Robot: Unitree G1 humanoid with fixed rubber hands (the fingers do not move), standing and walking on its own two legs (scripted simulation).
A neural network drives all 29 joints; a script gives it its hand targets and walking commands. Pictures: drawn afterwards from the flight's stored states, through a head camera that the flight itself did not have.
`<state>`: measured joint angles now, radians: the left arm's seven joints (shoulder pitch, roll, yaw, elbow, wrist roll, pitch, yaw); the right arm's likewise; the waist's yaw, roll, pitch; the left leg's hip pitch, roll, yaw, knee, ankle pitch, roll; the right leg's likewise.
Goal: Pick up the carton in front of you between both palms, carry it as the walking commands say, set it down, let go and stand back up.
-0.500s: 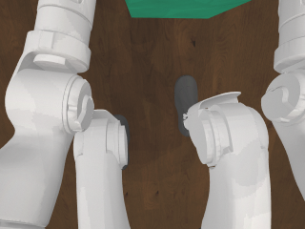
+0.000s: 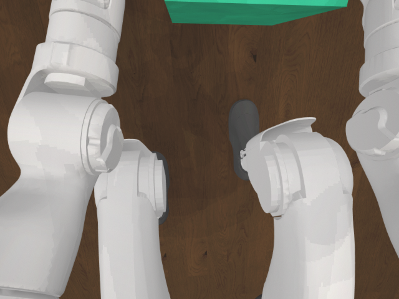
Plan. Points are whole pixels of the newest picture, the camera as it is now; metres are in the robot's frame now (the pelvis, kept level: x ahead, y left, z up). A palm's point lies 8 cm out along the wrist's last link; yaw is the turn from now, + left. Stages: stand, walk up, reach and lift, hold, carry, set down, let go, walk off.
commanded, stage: set down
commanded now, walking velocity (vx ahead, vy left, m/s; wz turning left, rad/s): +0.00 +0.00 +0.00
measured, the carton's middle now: out of the picture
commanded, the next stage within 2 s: let go in 1.28 s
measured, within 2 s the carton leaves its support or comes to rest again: neither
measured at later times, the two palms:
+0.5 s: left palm out of the picture +0.62 +0.03 -0.09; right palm out of the picture +0.53 -0.34 -0.10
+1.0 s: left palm out of the picture +0.63 +0.04 +0.05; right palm out of the picture +0.53 -0.34 +0.05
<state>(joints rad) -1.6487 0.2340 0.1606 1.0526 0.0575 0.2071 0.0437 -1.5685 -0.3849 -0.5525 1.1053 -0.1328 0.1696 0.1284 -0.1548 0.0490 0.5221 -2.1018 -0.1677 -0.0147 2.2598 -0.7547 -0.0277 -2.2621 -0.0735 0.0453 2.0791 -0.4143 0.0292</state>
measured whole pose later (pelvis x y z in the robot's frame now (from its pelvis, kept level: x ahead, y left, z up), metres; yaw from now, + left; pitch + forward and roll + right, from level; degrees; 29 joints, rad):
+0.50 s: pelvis -0.01 -0.01 +0.03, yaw -2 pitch +37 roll +0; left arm -1.68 0.38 0.01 0.97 -0.15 0.28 0.15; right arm -1.61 -0.48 -0.32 1.07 0.14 0.18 -0.02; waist -0.14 0.06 0.44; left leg -2.07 -0.11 -0.03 2.14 -0.71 -0.04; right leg -2.23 -0.04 0.02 1.95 -0.36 0.00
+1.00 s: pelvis +0.02 -0.02 +0.15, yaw -1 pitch +47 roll +3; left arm -1.49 0.34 0.13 0.89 -0.06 0.33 0.11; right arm -1.36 -0.39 -0.39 0.87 0.05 0.28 0.00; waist -0.14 0.05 0.09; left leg -1.89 -0.09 -0.03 1.69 -0.62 -0.03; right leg -2.04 -0.03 0.02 1.55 -0.33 -0.01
